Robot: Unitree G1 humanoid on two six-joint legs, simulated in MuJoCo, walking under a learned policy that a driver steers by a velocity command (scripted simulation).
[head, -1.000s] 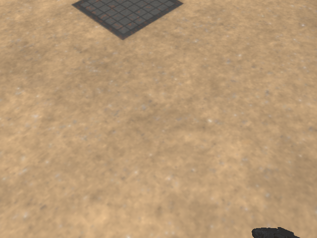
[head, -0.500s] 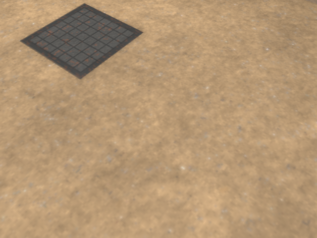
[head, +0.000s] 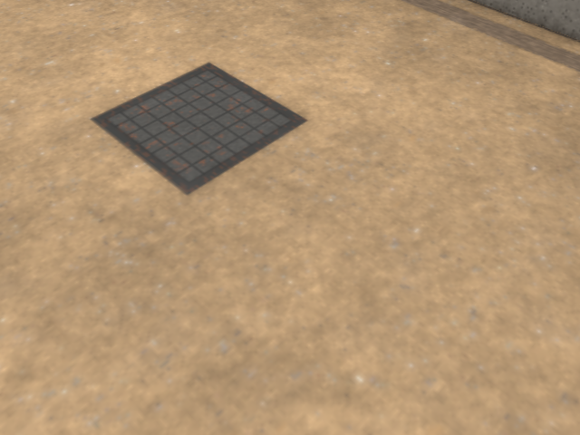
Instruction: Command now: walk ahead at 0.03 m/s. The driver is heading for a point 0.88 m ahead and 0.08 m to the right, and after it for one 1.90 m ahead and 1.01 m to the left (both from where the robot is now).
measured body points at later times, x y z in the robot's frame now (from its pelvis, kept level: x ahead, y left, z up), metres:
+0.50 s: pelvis +0.05 +0.00 +0.00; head +0.05 -0.02 +0.45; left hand +0.07 +0.23 -0.15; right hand -0.03 -0.22 -0.16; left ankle -0.01 +0.12 -0.74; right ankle +0.07 -0.09 -0.72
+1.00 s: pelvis +0.29 -0.01 -0.02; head +0.32 -0.01 +0.43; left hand +0.16 +0.20 -0.16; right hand +0.48 -0.22 -0.13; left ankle +0.42 +0.05 -0.74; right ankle +0.08 -0.09 -0.73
